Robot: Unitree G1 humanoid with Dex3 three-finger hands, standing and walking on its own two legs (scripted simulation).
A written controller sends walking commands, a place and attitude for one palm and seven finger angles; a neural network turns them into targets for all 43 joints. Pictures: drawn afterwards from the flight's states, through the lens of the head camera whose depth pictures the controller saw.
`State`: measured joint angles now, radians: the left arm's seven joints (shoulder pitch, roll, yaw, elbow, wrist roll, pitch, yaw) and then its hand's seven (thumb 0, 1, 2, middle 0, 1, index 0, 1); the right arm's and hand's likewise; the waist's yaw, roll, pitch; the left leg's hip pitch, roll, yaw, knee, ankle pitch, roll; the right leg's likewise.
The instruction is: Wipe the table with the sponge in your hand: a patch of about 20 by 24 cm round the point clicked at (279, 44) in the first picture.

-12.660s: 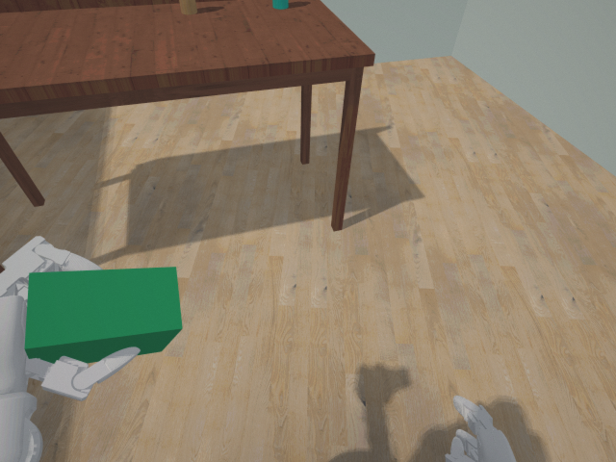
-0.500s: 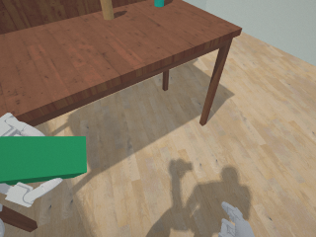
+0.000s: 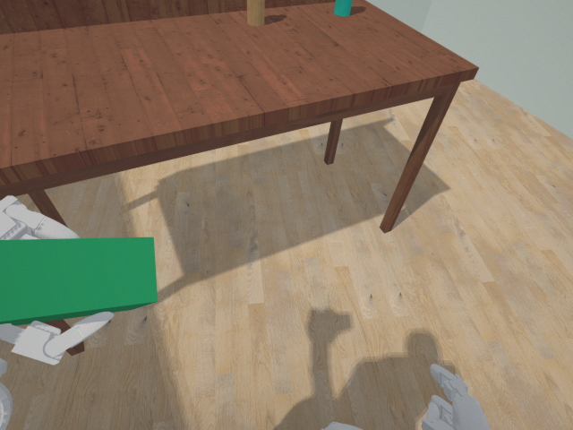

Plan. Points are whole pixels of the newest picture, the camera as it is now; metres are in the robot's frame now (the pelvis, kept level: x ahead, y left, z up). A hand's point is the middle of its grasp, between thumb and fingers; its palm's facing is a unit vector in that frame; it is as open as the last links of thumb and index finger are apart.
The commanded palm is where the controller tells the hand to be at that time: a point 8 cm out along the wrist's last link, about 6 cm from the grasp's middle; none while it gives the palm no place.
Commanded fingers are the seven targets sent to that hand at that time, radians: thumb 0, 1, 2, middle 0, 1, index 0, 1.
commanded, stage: take the last steps up to it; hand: left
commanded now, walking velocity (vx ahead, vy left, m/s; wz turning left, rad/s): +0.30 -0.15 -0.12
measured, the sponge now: (100, 280) +0.23 +0.21 +0.16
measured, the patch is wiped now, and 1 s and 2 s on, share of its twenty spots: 0.00 0.00 0.00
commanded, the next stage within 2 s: none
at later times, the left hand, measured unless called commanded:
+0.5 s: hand (180, 267) +0.24 +0.14 +0.17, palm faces +0.32 -0.84 -0.44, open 10.4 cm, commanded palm +0.19 +0.18 +0.18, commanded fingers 0.00 0.10 1.30 -1.20 -1.60 -1.20 -1.60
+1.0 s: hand (319, 216) +0.33 -0.01 +0.17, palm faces +0.31 -0.83 -0.46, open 10.3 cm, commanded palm +0.27 +0.05 +0.18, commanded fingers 0.00 0.10 1.30 -1.20 -1.60 -1.20 -1.60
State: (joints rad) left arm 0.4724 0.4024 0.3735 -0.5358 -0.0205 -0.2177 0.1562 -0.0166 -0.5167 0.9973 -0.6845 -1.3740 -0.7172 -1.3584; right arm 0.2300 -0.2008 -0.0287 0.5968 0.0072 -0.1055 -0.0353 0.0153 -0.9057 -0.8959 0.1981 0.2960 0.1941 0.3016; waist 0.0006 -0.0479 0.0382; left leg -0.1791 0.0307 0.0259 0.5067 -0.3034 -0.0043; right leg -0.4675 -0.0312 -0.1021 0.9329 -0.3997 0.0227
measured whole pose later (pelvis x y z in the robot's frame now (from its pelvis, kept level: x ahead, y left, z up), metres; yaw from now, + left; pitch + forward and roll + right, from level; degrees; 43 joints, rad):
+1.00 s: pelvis +0.09 -0.22 -0.01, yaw -4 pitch -1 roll +0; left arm 0.47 0.36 0.35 -0.56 -0.04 -0.17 0.15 -0.02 -0.52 1.00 -0.69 -1.37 -0.72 -1.36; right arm 0.16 -0.20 0.01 0.64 0.01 -0.03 -0.03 0.02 -0.90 -0.89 0.21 0.30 0.20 0.30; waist 0.01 0.03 0.13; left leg -0.50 0.12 0.09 1.14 -0.51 -0.04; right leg -0.28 -0.05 -0.18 0.61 -0.32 -0.05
